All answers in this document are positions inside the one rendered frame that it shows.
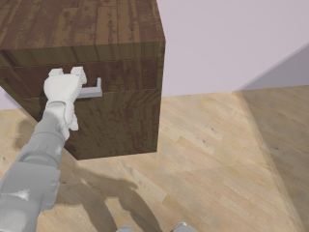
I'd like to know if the handle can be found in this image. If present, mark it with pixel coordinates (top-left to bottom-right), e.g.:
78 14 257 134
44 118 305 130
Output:
77 77 102 99

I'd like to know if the cabinet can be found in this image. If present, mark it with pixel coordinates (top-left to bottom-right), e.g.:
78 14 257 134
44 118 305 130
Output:
0 0 166 160

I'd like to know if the robot left upper arm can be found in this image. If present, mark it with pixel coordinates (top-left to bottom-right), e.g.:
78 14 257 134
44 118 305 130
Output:
0 161 61 232

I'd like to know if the robot shin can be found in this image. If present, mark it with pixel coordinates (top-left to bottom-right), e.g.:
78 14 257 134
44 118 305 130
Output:
121 225 132 230
175 222 186 230

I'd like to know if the robot left hand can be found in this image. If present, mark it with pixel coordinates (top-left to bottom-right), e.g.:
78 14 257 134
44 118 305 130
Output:
43 66 87 131

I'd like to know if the robot right shin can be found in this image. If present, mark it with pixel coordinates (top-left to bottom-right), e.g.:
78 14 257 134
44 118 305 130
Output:
175 222 186 230

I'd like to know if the left robot forearm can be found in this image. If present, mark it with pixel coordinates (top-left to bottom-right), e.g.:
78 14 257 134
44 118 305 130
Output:
0 98 74 198

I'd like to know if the robot left shin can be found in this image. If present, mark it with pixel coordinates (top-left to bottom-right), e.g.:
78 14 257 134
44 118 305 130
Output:
121 225 132 230

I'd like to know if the drawer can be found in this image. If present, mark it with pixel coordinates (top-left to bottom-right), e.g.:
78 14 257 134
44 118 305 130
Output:
0 57 156 99

